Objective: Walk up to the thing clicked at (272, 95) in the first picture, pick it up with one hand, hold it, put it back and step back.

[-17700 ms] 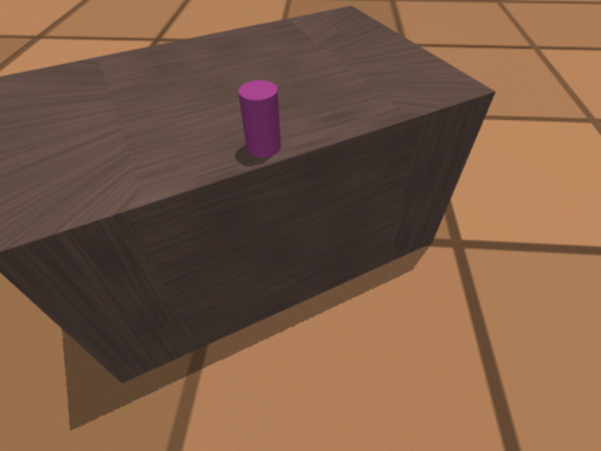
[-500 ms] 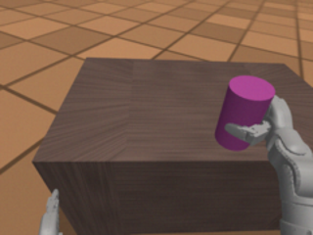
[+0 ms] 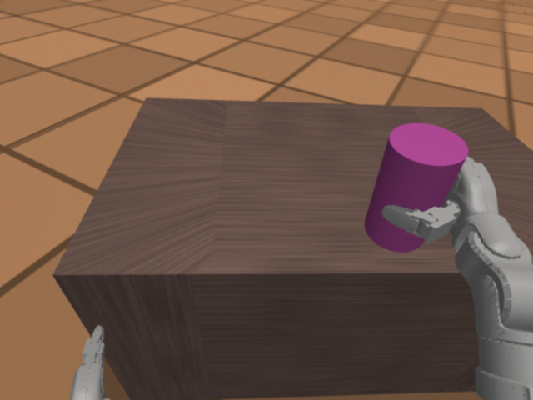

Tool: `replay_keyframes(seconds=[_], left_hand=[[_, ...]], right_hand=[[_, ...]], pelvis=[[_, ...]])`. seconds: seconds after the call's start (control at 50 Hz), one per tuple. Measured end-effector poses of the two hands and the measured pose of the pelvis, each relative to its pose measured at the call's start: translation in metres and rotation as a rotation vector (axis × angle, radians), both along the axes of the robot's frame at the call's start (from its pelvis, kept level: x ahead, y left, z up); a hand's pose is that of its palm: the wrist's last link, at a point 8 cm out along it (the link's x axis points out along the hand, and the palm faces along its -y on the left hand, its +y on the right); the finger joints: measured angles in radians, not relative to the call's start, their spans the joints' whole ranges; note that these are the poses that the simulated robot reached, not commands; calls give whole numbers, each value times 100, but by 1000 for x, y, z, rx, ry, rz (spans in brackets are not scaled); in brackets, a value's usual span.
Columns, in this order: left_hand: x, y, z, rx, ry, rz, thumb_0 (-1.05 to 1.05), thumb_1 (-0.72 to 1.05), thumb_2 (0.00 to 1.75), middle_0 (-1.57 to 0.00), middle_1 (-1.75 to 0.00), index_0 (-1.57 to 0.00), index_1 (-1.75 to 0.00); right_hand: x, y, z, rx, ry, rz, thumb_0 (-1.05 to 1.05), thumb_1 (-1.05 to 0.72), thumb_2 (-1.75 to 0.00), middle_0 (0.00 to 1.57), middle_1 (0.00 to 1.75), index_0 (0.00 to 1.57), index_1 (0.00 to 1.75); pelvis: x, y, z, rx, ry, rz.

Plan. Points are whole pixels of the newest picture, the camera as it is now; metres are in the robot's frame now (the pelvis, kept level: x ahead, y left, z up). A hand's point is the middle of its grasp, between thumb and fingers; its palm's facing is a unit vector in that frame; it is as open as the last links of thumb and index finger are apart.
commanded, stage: hold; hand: right
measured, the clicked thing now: (408, 191) +0.32 -0.16 +0.21
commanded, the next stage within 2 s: crouch in 0.12 s
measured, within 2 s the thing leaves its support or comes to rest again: neither
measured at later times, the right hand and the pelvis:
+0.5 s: hand (404, 194) +0.33 -0.17 +0.20, palm faces +0.11 +0.99 -0.02, open 11.4 cm; pelvis +0.00 +0.00 +0.00, yaw +0 degrees
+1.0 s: hand (383, 209) +0.39 -0.18 +0.12, palm faces +0.13 +0.99 -0.03, open 11.4 cm; pelvis -0.01 +0.01 +0.00, yaw +1 degrees
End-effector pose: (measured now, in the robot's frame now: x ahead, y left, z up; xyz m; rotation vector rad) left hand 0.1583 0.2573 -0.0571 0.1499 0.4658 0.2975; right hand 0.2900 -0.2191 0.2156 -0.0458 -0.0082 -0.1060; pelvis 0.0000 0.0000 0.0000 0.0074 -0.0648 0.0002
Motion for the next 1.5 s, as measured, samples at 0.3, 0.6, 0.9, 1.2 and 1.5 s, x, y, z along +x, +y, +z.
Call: replay_keyframes(seconds=[0.3,0.6,0.9,1.2,1.5], left_hand=[[2,0,1,-6,-12,-9,-1,-53,5,-5,-5,-5,-5],[-7,7,1,17,-4,-10,-1,-52,5,-5,-5,-6,-5],[-32,12,-3,52,67,9,-1,-51,5,-5,-5,-6,-5],[-29,4,5,62,79,5,-1,-51,4,-6,-5,-7,-4],[-29,6,5,70,131,18,-1,-51,4,-6,-5,-6,-4]], right_hand=[[0,3,0,3,7,9,0,59,-113,61,100,65,101],[34,-3,-43,42,115,-27,0,59,-113,61,100,65,101],[61,-6,-94,28,122,-25,0,58,-113,61,100,65,101],[96,-15,-107,43,93,-17,0,57,-111,62,98,66,99],[115,-15,-128,49,92,-3,0,56,-109,62,97,65,98]], pelvis=[[0,1,0,0,3,1],[-6,6,-2,-6,27,-1],[-12,7,-5,-6,66,23],[-8,1,-6,-2,113,29],[1,-3,-7,3,155,43]])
